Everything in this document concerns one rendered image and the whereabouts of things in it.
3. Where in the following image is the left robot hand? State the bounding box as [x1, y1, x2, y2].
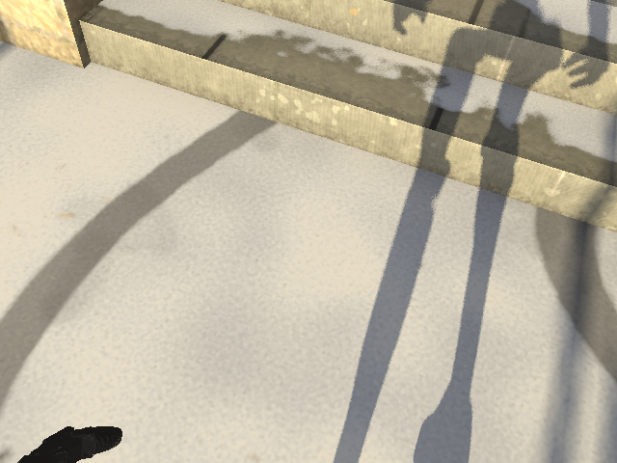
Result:
[17, 426, 122, 463]

